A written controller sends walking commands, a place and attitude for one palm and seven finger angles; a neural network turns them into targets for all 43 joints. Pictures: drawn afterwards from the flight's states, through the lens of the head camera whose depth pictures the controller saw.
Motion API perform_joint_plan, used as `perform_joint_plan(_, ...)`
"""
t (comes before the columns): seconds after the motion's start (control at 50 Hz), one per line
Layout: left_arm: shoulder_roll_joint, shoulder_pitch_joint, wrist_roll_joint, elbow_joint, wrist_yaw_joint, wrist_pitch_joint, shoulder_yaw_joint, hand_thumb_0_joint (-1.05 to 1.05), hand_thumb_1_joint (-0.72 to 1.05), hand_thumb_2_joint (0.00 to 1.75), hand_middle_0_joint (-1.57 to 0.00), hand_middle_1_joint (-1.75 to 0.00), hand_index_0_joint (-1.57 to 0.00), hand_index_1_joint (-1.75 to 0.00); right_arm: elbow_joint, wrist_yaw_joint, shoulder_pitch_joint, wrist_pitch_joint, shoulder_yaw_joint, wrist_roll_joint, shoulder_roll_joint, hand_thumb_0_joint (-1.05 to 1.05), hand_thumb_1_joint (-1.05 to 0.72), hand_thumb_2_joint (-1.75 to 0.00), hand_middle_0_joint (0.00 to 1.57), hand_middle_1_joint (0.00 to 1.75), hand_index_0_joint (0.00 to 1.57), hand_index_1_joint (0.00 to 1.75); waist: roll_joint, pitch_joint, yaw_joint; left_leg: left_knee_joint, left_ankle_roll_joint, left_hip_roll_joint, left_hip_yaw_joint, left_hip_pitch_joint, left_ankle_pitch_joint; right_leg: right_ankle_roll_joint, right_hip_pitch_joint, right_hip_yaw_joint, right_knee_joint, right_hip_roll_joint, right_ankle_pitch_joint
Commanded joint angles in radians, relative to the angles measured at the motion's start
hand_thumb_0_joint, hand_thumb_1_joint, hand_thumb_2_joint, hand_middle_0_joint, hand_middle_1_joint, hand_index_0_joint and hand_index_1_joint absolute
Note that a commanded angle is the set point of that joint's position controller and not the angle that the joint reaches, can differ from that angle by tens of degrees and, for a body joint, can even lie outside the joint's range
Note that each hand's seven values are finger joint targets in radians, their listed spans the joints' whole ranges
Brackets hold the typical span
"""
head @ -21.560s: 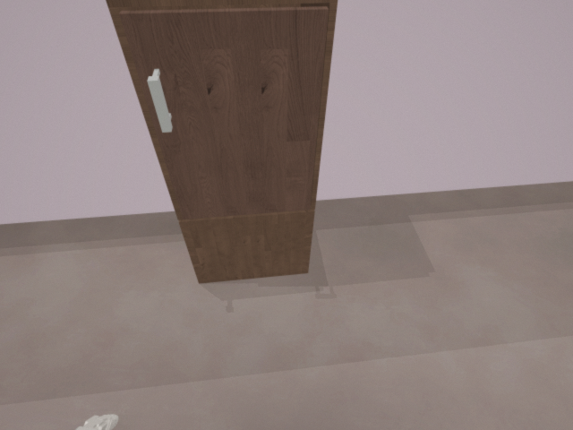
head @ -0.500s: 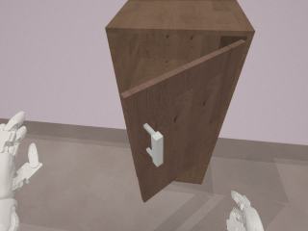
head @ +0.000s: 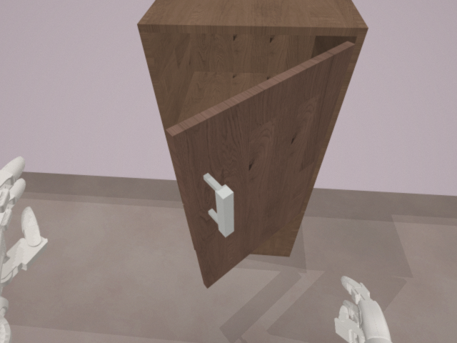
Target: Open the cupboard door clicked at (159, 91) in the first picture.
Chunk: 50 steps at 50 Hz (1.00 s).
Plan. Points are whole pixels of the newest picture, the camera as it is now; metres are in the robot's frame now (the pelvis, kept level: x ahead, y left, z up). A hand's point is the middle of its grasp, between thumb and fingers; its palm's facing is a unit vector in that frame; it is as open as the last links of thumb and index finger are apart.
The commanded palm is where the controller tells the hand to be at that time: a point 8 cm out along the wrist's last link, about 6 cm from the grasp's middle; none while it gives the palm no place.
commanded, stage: step back with the hand held close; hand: left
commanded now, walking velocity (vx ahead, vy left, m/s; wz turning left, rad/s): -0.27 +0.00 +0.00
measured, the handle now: (218, 205) +0.33 +0.06 +0.07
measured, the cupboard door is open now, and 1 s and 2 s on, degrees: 44 44 44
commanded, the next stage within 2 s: stop stepping back and stand still in 0.92 s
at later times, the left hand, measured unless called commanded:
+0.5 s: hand out of the picture +0.11 +0.29 +0.15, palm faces +0.47 -0.73 -0.50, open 7.4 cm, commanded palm +0.05 +0.32 +0.17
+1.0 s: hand out of the picture +0.03 +0.25 +0.15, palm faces +0.35 -0.81 -0.47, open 7.4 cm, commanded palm -0.04 +0.29 +0.17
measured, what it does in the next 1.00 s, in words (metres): walks backwards: right foot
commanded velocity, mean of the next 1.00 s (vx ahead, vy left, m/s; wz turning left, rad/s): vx -0.32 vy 0.00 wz -0.01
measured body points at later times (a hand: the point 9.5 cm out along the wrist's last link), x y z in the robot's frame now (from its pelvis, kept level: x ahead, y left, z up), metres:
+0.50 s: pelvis -0.08 +0.02 -0.02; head -0.07 +0.02 +0.43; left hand +0.08 +0.32 +0.17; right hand +0.10 -0.21 -0.10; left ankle -0.01 +0.10 -0.74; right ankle +0.00 -0.12 -0.74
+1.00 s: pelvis -0.20 +0.00 -0.02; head -0.14 +0.02 +0.42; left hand +0.01 +0.29 +0.17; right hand +0.00 -0.22 -0.10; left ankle -0.02 +0.10 -0.74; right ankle -0.34 -0.10 -0.75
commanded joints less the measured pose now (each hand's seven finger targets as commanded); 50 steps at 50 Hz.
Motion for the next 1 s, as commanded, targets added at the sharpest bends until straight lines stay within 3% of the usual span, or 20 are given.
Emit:
perform_joint_plan(0.0, 0.199, 0.036, -0.002, -0.25, 0.022, -0.064, 0.121, 0.0, 0.9, 0.9, -0.2, -0.3, -0.2, -0.3, -0.183, -0.014, -0.079, -0.023, -0.052, -0.001, -0.12, 0.0, -0.9, -0.9, 0.2, 0.3, 0.2, 0.3, -0.011, -0.213, -0.012, -0.004, 0.006, 0.04, -0.043, 0.018, 0.388, 0.001, 0.046, 0.089, 0.033, -0.084, 0.412)
perform_joint_plan(0.1, 0.237, 0.092, -0.007, -0.296, 0.036, -0.063, 0.171, 0.0, 0.9, 0.9, -0.2, -0.3, -0.2, -0.3, -0.214, -0.02, -0.083, 0.003, -0.064, 0.009, -0.11, 0.0, -0.9, -0.9, 0.2, 0.3, 0.2, 0.3, -0.068, -0.244, -0.013, 0.018, 0.003, 0.049, -0.055, -0.033, 0.386, 0.001, 0.045, 0.097, 0.082, -0.089, 0.432)
perform_joint_plan(0.22, 0.238, 0.1, -0.001, -0.325, 0.048, -0.08, 0.188, 0.0, 0.9, 0.9, -0.2, -0.3, -0.2, -0.3, -0.226, -0.026, -0.085, -0.004, -0.068, 0.006, -0.125, 0.0, -0.9, -0.9, 0.2, 0.3, 0.2, 0.3, 0.047, -0.191, -0.005, -0.068, 0.026, 0.09, -0.118, -0.194, 0.238, 0.014, 0.058, 0.073, 0.16, -0.045, 0.228)
perform_joint_plan(0.34, 0.201, 0.033, 0.033, -0.308, 0.054, -0.103, 0.173, 0.0, 0.9, 0.9, -0.2, -0.3, -0.2, -0.3, -0.229, -0.024, -0.057, -0.037, -0.065, 0.002, -0.141, 0.0, -0.9, -0.9, 0.2, 0.3, 0.2, 0.3, 0.098, -0.083, -0.015, -0.196, 0.086, 0.16, -0.177, -0.56, -0.306, 0.029, 0.188, 0.071, 0.333, -0.01, 0.057)
perform_joint_plan(0.42, 0.221, 0.001, 0.046, -0.284, 0.057, -0.118, 0.187, 0.0, 0.9, 0.9, -0.2, -0.3, -0.2, -0.3, -0.217, -0.021, -0.032, -0.052, -0.073, 0.005, -0.139, 0.0, -0.9, -0.9, 0.2, 0.3, 0.2, 0.3, -0.048, -0.064, -0.029, -0.049, 0.076, 0.088, -0.139, -0.546, -0.397, 0.007, 0.082, 0.177, 0.212, -0.056, -0.013)
perform_joint_plan(0.46, 0.222, -0.024, 0.04, -0.295, 0.058, -0.122, 0.17, 0.0, 0.9, 0.9, -0.2, -0.3, -0.2, -0.3, -0.206, -0.015, -0.019, -0.056, -0.069, 0.001, -0.124, 0.0, -0.9, -0.9, 0.2, 0.3, 0.2, 0.3, -0.158, -0.056, -0.038, 0.118, 0.038, 0.014, -0.097, -0.388, -0.346, -0.036, -0.135, 0.292, 0.022, -0.134, -0.219)
perform_joint_plan(0.5, 0.235, -0.064, 0.03, -0.331, 0.068, -0.128, 0.154, 0.0, 0.9, 0.9, -0.2, -0.3, -0.2, -0.3, -0.172, -0.01, -0.01, -0.061, -0.059, -0.002, -0.102, 0.0, -0.9, -0.9, 0.2, 0.3, 0.2, 0.3, -0.236, -0.075, -0.041, 0.356, -0.002, -0.037, -0.045, -0.145, -0.222, -0.089, -0.397, 0.34, -0.116, -0.242, -0.384)
perform_joint_plan(0.54, 0.24, -0.07, 0.028, -0.336, 0.079, -0.13, 0.15, 0.0, 0.9, 0.9, -0.2, -0.3, -0.2, -0.3, -0.152, -0.012, -0.012, -0.059, -0.048, -0.009, -0.091, 0.0, -0.9, -0.9, 0.2, 0.3, 0.2, 0.3, -0.204, -0.1, -0.05, 0.35, -0.004, -0.032, -0.042, -0.063, -0.177, -0.087, -0.437, 0.274, -0.092, -0.248, -0.327)
perform_joint_plan(0.58, 0.255, -0.057, 0.021, -0.37, 0.082, -0.133, 0.174, 0.0, 0.9, 0.9, -0.2, -0.3, -0.2, -0.3, -0.164, -0.021, -0.021, -0.061, -0.052, -0.008, -0.114, 0.0, -0.9, -0.9, 0.2, 0.3, 0.2, 0.3, -0.055, -0.1, -0.05, 0.114, 0.019, 0.018, -0.131, -0.127, -0.234, -0.031, -0.385, 0.171, 0.057, -0.146, -0.316)
perform_joint_plan(0.6, 0.253, -0.039, 0.019, -0.382, 0.083, -0.141, 0.185, 0.0, 0.9, 0.9, -0.2, -0.3, -0.2, -0.3, -0.181, -0.028, -0.032, -0.066, -0.053, -0.007, -0.129, 0.0, -0.9, -0.9, 0.2, 0.3, 0.2, 0.3, 0.101, -0.076, -0.045, -0.058, 0.055, 0.1, -0.252, -0.278, -0.353, 0.003, -0.294, 0.126, 0.222, -0.063, -0.314)
perform_joint_plan(0.62, 0.271, -0.03, 0.033, -0.401, 0.086, -0.153, 0.227, 0.0, 0.9, 0.9, -0.2, -0.3, -0.2, -0.3, -0.189, -0.034, -0.059, -0.073, -0.066, -0.012, -0.153, 0.0, -0.9, -0.9, 0.2, 0.3, 0.2, 0.3, 0.333, -0.091, -0.029, -0.284, 0.111, 0.256, -0.451, -0.507, -0.576, 0.034, -0.087, 0.055, 0.548, 0.036, -0.237)
perform_joint_plan(0.64, 0.27, -0.04, 0.042, -0.42, 0.089, -0.153, 0.236, 0.0, 0.9, 0.9, -0.2, -0.3, -0.2, -0.3, -0.187, -0.029, -0.047, -0.088, -0.062, -0.022, -0.109, 0.0, -0.9, -0.9, 0.2, 0.3, 0.2, 0.3, 0.338, -0.106, -0.033, -0.38, 0.15, 0.33, -0.519, -0.565, -0.55, 0.034, -0.049, 0.084, 0.819, 0.069, -0.268)
perform_joint_plan(0.68, 0.282, -0.049, 0.034, -0.417, 0.089, -0.157, 0.246, 0.0, 0.9, 0.9, -0.2, -0.3, -0.2, -0.3, -0.159, -0.012, -0.038, -0.109, -0.081, -0.014, -0.1, 0.0, -0.9, -0.9, 0.2, 0.3, 0.2, 0.3, 0.117, -0.141, -0.031, -0.279, 0.138, 0.306, -0.422, -0.413, -0.338, 0.021, -0.147, 0.13, 0.888, 0.052, -0.305)
perform_joint_plan(0.7, 0.253, 0.01, 0.023, -0.368, 0.083, -0.148, 0.228, 0.0, 0.9, 0.9, -0.2, -0.3, -0.2, -0.3, -0.151, -0.004, -0.044, -0.117, -0.091, -0.002, -0.111, 0.0, -0.9, -0.9, 0.2, 0.3, 0.2, 0.3, 0.087, -0.16, -0.024, -0.251, 0.121, 0.276, -0.349, -0.33, -0.313, 0.025, -0.178, 0.111, 0.868, 0.061, -0.303)
perform_joint_plan(0.76, 0.205, 0.093, -0.002, -0.346, 0.086, -0.12, 0.183, 0.0, 0.9, 0.9, -0.2, -0.3, -0.2, -0.3, -0.129, 0.007, -0.042, -0.126, -0.074, -0.007, -0.088, 0.0, -0.9, -0.9, 0.2, 0.3, 0.2, 0.3, 0.096, -0.155, -0.027, -0.276, 0.099, 0.241, -0.288, -0.218, -0.209, 0.021, -0.182, 0.055, 0.644, 0.051, -0.336)
perform_joint_plan(0.86, 0.197, 0.02, -0.024, -0.362, 0.07, -0.107, 0.125, 0.0, 0.9, 0.9, -0.2, -0.3, -0.2, -0.3, -0.092, 0.014, -0.042, -0.133, -0.061, -0.017, -0.107, 0.0, -0.9, -0.9, 0.2, 0.3, 0.2, 0.3, 0.198, -0.211, -0.025, -0.299, 0.03, 0.18, -0.184, -0.074, -0.057, -0.012, -0.053, 0.001, 0.176, 0.078, -0.355)
perform_joint_plan(0.9, 0.243, 0.011, -0.028, -0.365, 0.059, -0.124, 0.153, 0.0, 0.9, 0.9, -0.2, -0.3, -0.2, -0.3, -0.088, 0.017, -0.044, -0.118, -0.061, -0.015, -0.1, 0.0, -0.9, -0.9, 0.2, 0.3, 0.2, 0.3, 0.066, -0.228, -0.02, -0.127, -0.015, 0.137, -0.122, -0.001, 0.102, -0.048, -0.069, 0.076, -0.109, -0.004, -0.168)
perform_joint_plan(0.92, 0.306, 0.027, -0.023, -0.381, 0.059, -0.128, 0.193, 0.0, 0.9, 0.9, -0.2, -0.3, -0.2, -0.3, -0.084, 0.02, -0.033, -0.098, -0.055, -0.013, -0.079, 0.0, -0.9, -0.9, 0.2, 0.3, 0.2, 0.3, -0.079, -0.256, -0.023, 0.041, -0.033, 0.079, -0.065, 0.029, 0.139, -0.08, -0.107, 0.186, -0.142, -0.125, 0.003)
perform_joint_plan(0.94, 0.338, 0.0, -0.032, -0.392, 0.059, -0.139, 0.214, 0.0, 0.9, 0.9, -0.2, -0.3, -0.2, -0.3, -0.105, 0.013, -0.095, -0.091, -0.042, -0.002, -0.071, 0.0, -0.9, -0.9, 0.2, 0.3, 0.2, 0.3, -0.22, -0.206, 0.0, 0.228, -0.039, 0.007, -0.026, -0.07, -0.027, -0.089, -0.158, 0.303, -0.147, -0.25, 0.216)
perform_joint_plan(0.98, 0.419, -0.044, -0.001, -0.37, 0.064, -0.161, 0.288, 0.0, 0.9, 0.9, -0.2, -0.3, -0.2, -0.3, -0.117, 0.012, -0.121, -0.118, -0.018, -0.015, -0.065, 0.0, -0.9, -0.9, 0.2, 0.3, 0.2, 0.3, -0.249, -0.17, 0.014, 0.471, -0.052, -0.02, -0.025, -0.297, -0.193, -0.139, -0.112, 0.337, -0.069, -0.359, 0.559)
